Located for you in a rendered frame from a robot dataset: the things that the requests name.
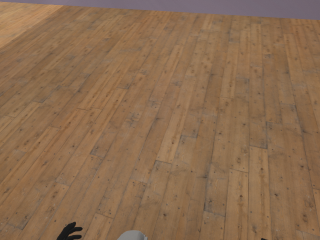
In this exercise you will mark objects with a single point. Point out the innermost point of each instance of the robot left thigh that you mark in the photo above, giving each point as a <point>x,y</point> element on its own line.
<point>133,235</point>

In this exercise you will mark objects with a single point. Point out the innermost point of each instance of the robot left hand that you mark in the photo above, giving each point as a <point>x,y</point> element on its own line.
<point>69,229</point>

